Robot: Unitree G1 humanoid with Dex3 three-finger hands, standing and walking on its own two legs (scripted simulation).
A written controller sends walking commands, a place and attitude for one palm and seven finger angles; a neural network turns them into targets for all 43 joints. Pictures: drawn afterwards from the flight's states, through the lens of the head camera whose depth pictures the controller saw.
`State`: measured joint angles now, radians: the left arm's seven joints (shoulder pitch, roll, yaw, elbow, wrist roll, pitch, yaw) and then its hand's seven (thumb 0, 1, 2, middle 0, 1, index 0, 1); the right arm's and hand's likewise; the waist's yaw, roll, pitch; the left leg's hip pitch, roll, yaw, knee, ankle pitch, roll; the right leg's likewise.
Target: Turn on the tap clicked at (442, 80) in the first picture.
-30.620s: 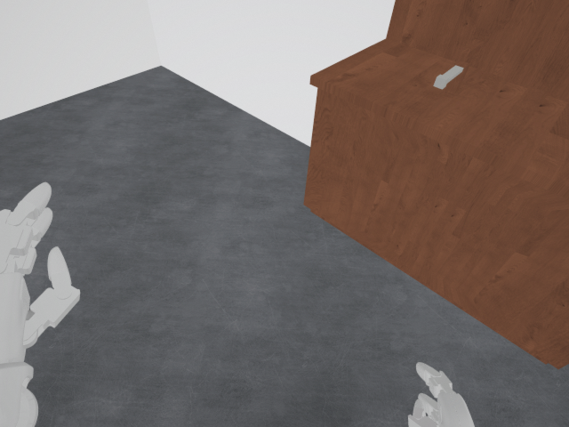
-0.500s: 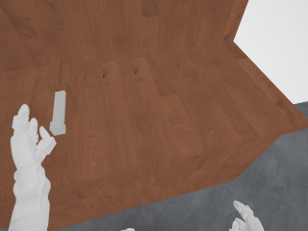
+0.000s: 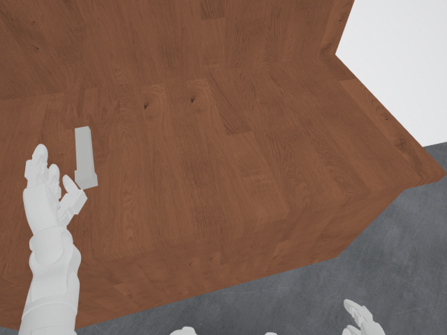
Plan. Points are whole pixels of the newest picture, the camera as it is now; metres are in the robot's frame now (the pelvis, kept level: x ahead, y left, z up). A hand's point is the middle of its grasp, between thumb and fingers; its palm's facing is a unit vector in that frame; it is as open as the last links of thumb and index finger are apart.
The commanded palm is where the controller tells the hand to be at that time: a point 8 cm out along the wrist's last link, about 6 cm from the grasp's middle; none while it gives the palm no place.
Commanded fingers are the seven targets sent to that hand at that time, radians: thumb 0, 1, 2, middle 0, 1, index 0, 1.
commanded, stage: push the lever round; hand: left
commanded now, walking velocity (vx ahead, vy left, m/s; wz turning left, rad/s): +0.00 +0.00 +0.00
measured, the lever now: (86, 178) +0.36 +0.27 +0.07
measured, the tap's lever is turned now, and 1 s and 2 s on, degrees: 6 31 60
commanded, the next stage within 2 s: none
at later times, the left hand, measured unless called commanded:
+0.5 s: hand (108, 183) +0.36 +0.23 +0.06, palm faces +0.58 -0.81 -0.07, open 7.7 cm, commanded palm +0.31 +0.26 +0.07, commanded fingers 0.00 0.90 0.90 -0.15 -0.15 -0.15 -0.15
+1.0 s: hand (127, 179) +0.37 +0.20 +0.07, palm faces +0.66 -0.74 -0.06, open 7.6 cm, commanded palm +0.33 +0.22 +0.07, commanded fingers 0.00 0.90 0.90 -0.15 -0.15 -0.15 -0.15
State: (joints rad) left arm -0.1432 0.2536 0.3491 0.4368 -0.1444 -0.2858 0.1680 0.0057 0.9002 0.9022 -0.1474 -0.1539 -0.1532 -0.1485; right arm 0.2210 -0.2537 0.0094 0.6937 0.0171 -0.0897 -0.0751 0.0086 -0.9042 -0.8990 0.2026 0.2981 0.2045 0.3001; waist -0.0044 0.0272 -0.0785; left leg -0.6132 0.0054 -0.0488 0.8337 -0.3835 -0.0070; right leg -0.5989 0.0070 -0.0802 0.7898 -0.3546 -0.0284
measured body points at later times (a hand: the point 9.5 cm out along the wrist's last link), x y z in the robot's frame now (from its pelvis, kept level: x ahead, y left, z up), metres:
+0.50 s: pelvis +0.01 +0.00 +0.00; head +0.05 +0.00 +0.45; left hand +0.32 +0.27 +0.07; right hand +0.15 -0.24 -0.11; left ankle +0.02 +0.12 -0.70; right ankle +0.02 -0.10 -0.70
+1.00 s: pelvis +0.01 +0.00 +0.00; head +0.04 +0.00 +0.45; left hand +0.33 +0.24 +0.07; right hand +0.17 -0.24 -0.11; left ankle +0.02 +0.12 -0.70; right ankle +0.02 -0.10 -0.70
